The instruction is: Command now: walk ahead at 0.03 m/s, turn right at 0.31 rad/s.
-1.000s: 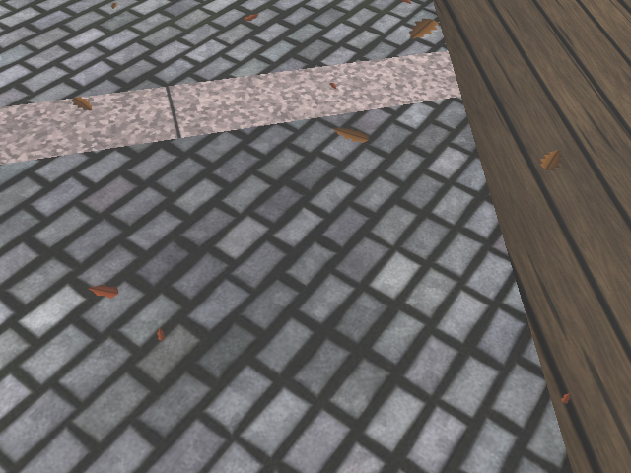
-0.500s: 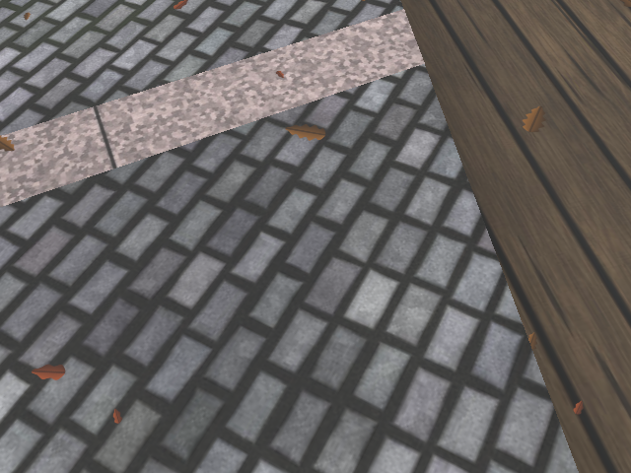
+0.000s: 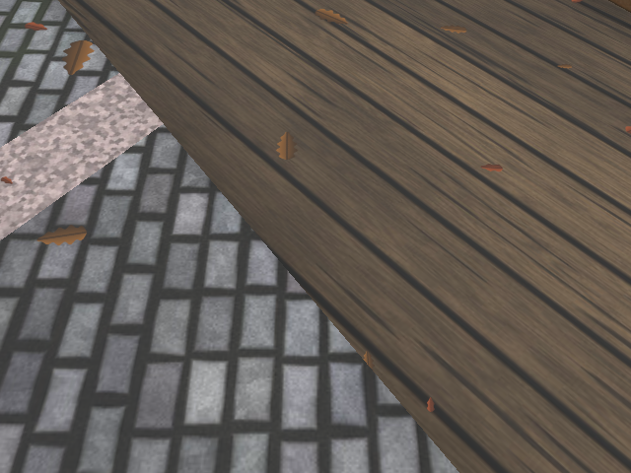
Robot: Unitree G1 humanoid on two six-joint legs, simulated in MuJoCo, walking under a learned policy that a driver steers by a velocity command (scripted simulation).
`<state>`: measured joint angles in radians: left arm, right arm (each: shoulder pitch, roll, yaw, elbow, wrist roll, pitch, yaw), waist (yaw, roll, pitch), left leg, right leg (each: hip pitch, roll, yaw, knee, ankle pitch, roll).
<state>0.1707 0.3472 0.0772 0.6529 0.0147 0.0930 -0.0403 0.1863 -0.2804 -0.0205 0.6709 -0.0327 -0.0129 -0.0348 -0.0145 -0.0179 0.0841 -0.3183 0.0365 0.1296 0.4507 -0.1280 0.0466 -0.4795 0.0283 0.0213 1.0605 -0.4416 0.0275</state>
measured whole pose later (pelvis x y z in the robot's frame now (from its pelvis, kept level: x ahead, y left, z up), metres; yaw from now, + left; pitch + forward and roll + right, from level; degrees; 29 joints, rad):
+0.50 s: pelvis +0.11 +0.03 +0.00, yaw +17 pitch +2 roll -1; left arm 0.34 0.31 0.05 0.75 0.05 -0.07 0.02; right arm 0.23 -0.33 -0.09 0.70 -0.03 0.05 0.11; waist 0.00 -0.01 -0.04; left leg -0.69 0.09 0.03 1.00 -0.15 0.01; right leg 0.08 -0.06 -0.27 0.25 -0.34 0.05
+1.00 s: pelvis +0.43 +0.29 -0.01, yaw +32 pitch +2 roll +1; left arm 0.14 0.28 0.00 0.69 0.01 -0.04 -0.07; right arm 0.43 -0.28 -0.03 0.82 -0.01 -0.11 0.02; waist -0.03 -0.02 0.03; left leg 0.22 -0.13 0.00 0.10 -0.28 0.12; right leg -0.81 -0.10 -0.09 0.75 0.08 -0.07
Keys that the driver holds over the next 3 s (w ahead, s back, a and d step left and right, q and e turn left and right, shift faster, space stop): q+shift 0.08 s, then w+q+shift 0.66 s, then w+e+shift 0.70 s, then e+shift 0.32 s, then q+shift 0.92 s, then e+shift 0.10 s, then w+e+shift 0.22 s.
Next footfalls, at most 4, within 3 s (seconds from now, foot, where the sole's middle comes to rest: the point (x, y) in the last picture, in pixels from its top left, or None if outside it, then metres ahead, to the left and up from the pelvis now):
0.12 right None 0.05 -0.12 -0.77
0.64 left None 0.28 0.25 -0.77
1.12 right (129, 342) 0.74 0.43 -0.77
1.56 left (40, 221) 1.10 0.73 -0.77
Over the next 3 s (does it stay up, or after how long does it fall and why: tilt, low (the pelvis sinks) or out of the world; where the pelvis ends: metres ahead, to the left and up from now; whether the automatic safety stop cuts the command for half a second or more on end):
stays up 1.18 0.64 0.01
